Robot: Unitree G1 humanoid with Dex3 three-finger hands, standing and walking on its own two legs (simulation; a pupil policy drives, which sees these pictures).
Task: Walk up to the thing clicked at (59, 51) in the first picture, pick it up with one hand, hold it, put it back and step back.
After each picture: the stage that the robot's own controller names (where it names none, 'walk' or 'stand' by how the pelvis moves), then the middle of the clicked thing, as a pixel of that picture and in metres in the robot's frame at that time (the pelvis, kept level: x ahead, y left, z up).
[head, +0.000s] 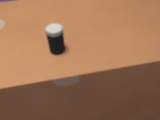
stand; (55, 39) +0.54 +0.12 +0.07
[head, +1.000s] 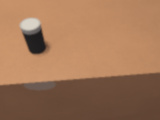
rise first; (34, 37) +0.49 +0.20 +0.09
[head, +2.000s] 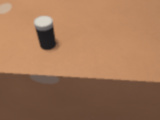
stand; (45, 33) +0.53 +0.16 +0.09
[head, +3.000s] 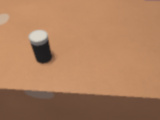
stand; (41, 47) +0.49 +0.17 +0.07
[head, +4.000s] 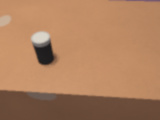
stand; (43, 49) +0.48 +0.17 +0.07
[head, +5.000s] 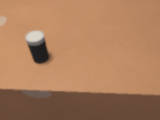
stand; (38, 47) +0.50 +0.19 +0.07
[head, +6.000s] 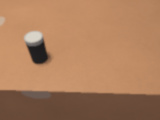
stand; (37, 48) +0.49 +0.19 +0.07
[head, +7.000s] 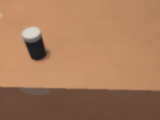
rise first; (35, 44) +0.50 +0.20 +0.07
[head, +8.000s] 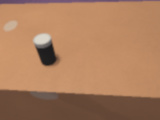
rise first; (45, 50) +0.49 +0.19 +0.07
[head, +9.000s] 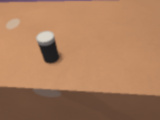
go down; (48, 48) +0.49 +0.18 +0.08
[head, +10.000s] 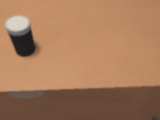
go down; (22, 37) +0.48 +0.17 +0.10
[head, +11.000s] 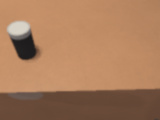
approach; (23, 41) +0.48 +0.18 +0.10
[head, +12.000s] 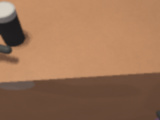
close in; (8, 25) +0.49 +0.19 +0.13
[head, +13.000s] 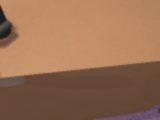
lift; out of the picture +0.52 +0.21 +0.14
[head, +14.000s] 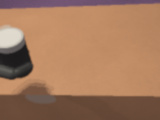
lift; (15, 54) +0.32 +0.18 +0.24
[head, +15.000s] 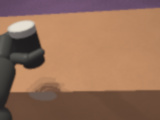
lift; (28, 45) +0.35 +0.16 +0.25
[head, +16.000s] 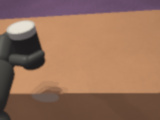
hold; (28, 46) +0.34 +0.16 +0.26
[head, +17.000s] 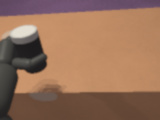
hold; (30, 50) +0.34 +0.15 +0.24
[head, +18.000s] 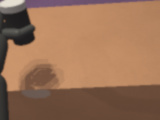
crouch; (18, 22) +0.43 +0.18 +0.26
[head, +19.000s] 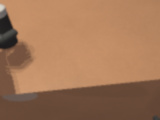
lower; (0, 27) +0.49 +0.21 +0.16
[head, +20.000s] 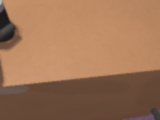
lower; out of the picture +0.51 +0.20 +0.13
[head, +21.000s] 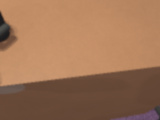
lower; out of the picture +0.52 +0.21 +0.13
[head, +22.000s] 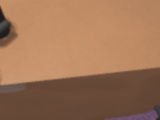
lower; out of the picture +0.52 +0.21 +0.13
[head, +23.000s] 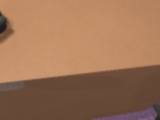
rest; out of the picture +0.53 +0.21 +0.14
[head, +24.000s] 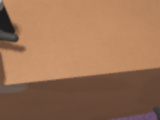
withdraw; out of the picture +0.52 +0.20 +0.13
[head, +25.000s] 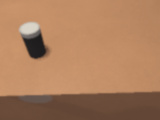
sink last; (33, 41) +0.49 +0.18 +0.11
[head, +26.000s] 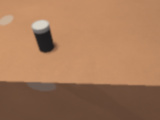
stand; (43, 37) +0.54 +0.20 +0.11
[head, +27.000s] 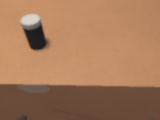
stand; (34, 32) +0.52 +0.19 +0.12
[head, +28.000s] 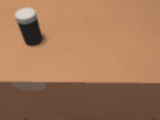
stand; (29, 27) +0.52 +0.20 +0.14
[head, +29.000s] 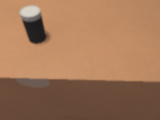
stand; (34, 25) +0.52 +0.19 +0.13
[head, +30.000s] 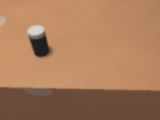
stand; (39, 41) +0.53 +0.19 +0.07
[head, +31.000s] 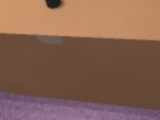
walk; out of the picture +0.70 +0.15 +0.09
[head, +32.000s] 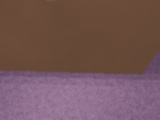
walk; out of the picture +1.02 +0.18 +0.09
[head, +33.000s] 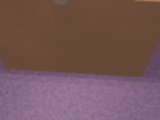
stand; out of the picture +1.19 +0.18 +0.08
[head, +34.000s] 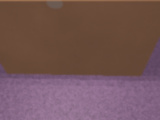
stand; out of the picture +1.18 +0.18 +0.07
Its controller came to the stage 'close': yes
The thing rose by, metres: 0.20
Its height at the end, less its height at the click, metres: +0.00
